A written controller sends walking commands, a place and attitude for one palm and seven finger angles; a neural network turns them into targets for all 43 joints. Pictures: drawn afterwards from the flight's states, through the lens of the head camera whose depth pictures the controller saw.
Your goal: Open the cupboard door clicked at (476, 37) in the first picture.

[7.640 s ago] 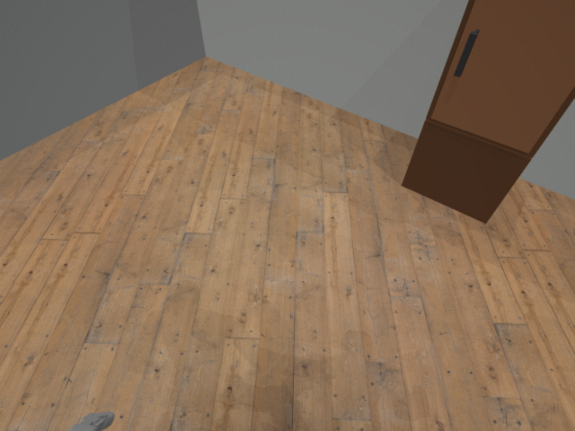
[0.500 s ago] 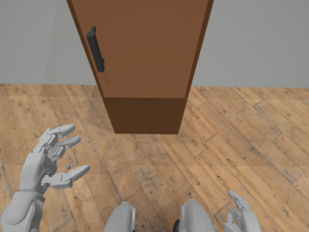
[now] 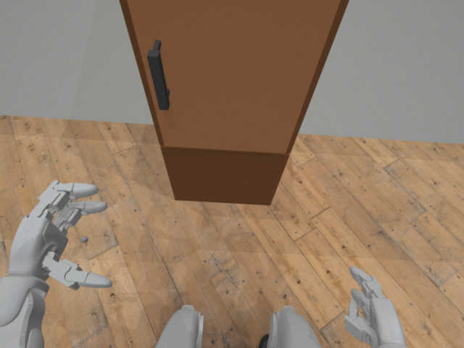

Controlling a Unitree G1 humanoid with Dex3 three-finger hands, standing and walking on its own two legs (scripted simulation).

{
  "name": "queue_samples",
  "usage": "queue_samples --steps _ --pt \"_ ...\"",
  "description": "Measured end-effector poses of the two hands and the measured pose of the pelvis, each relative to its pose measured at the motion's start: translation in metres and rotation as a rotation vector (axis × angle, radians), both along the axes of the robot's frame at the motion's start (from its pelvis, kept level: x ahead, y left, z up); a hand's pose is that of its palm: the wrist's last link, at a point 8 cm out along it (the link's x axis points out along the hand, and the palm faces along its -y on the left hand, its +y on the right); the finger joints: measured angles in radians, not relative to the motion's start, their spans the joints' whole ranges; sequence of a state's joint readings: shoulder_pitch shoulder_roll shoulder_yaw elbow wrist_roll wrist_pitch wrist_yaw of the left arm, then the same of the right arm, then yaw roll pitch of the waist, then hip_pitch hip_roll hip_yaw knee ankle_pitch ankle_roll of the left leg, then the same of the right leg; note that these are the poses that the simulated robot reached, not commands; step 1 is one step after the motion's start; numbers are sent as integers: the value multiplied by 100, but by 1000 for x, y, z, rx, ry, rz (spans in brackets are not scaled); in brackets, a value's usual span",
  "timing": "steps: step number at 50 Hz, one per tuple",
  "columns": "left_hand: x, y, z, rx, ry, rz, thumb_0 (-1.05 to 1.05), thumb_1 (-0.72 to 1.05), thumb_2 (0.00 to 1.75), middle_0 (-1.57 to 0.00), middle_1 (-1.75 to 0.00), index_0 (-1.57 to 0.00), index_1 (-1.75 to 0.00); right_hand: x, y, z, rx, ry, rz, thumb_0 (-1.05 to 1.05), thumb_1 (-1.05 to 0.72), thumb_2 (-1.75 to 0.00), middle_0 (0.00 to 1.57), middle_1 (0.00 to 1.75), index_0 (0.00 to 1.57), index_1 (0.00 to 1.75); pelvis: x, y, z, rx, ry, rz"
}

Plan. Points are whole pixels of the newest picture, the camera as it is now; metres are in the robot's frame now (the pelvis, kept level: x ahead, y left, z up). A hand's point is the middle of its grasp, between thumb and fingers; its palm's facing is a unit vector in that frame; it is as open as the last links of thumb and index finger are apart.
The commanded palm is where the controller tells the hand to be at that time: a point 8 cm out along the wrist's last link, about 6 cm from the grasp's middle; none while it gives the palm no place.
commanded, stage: raise the hand with hooked fingers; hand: left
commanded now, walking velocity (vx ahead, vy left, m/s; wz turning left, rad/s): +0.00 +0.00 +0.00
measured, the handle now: (161, 76) +0.63 +0.21 +0.04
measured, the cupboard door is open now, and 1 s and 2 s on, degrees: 0 0 0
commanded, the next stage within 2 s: move the hooked fingers beside the handle in 0.80 s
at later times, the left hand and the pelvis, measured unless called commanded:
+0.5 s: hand (79, 217) +0.30 +0.26 +0.05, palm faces +0.01 -1.00 -0.06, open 14.0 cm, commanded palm +0.27 +0.31 +0.05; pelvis +0.00 -0.01 +0.00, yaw -1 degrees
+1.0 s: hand (80, 217) +0.30 +0.26 +0.05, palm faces +0.04 -1.00 -0.06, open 14.0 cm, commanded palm +0.29 +0.31 +0.05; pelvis +0.00 -0.01 +0.00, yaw +0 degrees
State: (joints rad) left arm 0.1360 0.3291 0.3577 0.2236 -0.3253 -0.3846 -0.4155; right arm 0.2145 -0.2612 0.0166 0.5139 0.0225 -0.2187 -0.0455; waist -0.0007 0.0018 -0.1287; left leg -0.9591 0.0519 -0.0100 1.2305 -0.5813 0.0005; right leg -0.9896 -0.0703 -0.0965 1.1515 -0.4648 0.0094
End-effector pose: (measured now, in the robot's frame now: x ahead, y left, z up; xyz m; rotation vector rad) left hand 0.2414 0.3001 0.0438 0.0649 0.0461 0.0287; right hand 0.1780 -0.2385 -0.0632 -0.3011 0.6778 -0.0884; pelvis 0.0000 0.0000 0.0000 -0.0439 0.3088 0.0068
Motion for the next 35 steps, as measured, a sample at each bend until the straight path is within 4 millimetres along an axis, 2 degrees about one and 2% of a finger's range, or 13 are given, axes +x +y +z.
queue_samples --steps 7,18,26,35 --pt "12 11 2 1 5 0 -1 -48 31 -29 -118 -30 -119 -3 2 -6 11 34 3 1 -90 -90 20 30 21 30 3 -1 0 -3 6 -1" --pt "31 21 8 9 4 -7 -1 -50 30 -30 -120 -30 -120 -26 -15 -12 -8 105 -47 1 -90 -90 20 30 21 30 3 -4 1 1 13 -9" --pt "32 15 7 -2 10 -15 -1 -50 30 -30 -120 -30 -120 -37 -25 -9 -17 120 -74 1 -90 -90 20 30 20 30 3 -6 3 7 15 -15" --pt "28 11 5 3 0 -4 -1 -50 30 -30 -120 -30 -120 -34 -25 -9 -13 110 -72 1 -90 -90 20 30 20 30 2 -9 3 9 10 -13"
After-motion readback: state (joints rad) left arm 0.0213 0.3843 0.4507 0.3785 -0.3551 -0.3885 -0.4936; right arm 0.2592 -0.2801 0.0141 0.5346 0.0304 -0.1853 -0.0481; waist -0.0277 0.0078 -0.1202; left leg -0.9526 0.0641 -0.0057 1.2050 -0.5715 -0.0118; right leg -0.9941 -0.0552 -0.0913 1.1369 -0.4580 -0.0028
